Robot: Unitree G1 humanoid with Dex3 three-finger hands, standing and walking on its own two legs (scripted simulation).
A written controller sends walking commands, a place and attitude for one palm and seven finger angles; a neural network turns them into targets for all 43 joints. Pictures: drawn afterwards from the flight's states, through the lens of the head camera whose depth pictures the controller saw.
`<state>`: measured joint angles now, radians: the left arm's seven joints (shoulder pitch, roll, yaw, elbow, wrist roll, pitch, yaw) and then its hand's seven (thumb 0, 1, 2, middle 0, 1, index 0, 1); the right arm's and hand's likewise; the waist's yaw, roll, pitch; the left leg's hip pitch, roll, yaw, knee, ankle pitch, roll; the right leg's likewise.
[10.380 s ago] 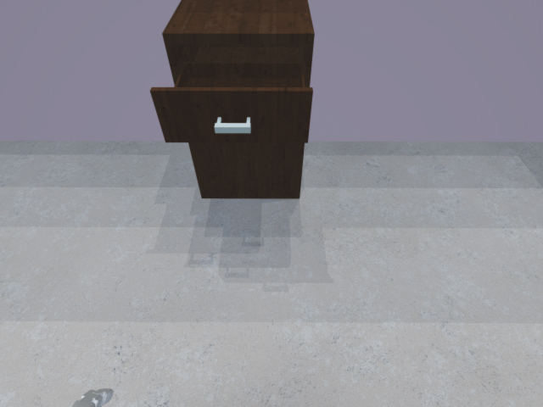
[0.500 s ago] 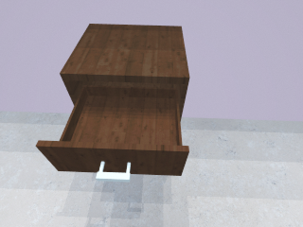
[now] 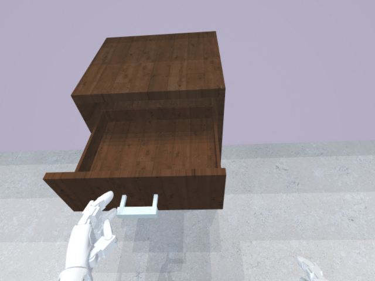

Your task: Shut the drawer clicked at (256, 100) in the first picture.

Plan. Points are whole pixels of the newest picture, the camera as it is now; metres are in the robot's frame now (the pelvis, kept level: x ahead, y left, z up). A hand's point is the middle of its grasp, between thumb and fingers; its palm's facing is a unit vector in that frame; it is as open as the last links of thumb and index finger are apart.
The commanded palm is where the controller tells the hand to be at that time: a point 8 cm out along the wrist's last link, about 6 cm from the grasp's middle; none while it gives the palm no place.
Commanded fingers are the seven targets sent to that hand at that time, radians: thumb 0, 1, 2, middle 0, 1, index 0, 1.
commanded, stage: raise the hand and make a fist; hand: left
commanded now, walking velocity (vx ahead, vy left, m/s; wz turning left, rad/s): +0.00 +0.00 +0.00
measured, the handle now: (138, 205) +0.33 +0.14 -0.07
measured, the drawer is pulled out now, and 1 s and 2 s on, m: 0.30 0.30 0.30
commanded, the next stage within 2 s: bring the fist close to the handle in 1.66 s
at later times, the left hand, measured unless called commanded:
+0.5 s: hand (143, 272) +0.16 +0.09 +0.00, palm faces -0.21 -0.98 -0.01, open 4.3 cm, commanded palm +0.13 +0.18 -0.01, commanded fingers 0.00 0.90 0.90 -0.96 -1.12 -0.96 -1.12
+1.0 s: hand (115, 273) +0.15 +0.14 +0.03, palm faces +0.00 -1.00 +0.01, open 3.1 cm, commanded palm +0.11 +0.19 +0.02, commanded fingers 0.00 0.90 0.90 -1.40 -1.60 -1.40 -1.60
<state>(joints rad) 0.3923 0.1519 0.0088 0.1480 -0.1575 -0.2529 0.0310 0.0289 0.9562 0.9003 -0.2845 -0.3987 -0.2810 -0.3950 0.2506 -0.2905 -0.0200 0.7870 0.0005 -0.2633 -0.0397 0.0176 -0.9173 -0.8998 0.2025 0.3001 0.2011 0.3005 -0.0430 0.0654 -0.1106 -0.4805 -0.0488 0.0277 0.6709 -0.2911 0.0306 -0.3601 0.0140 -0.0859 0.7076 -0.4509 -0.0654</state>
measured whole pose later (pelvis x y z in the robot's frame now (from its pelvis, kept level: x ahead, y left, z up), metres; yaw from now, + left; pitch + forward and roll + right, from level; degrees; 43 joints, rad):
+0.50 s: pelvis -0.06 -0.02 -0.06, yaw +0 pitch +10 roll +0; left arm 0.34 0.18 -0.05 0.01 -0.21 -0.35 -0.25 0.01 0.91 0.90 -0.77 -0.92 -0.77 -0.92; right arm 0.22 -0.19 0.08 0.54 0.05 -0.16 -0.06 0.02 -0.90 -0.90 0.20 0.30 0.20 0.30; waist -0.01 0.06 -0.13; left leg -0.88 0.01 -0.02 1.10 -0.39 0.00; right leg -0.74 0.05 -0.15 1.12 -0.57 -0.10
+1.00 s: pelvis -0.03 +0.02 -0.05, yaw -2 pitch +12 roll -1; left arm 0.67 0.12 -0.12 -0.27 -0.12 -0.42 -0.02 0.02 0.90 0.90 -1.27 -1.46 -1.27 -1.46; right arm 0.20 -0.22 -0.01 0.43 0.03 -0.15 -0.02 0.02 -0.91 -0.90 0.20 0.30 0.20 0.30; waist 0.01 0.05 -0.15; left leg -0.82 -0.01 0.05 1.04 -0.43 0.06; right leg -0.68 0.03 -0.08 1.04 -0.56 -0.05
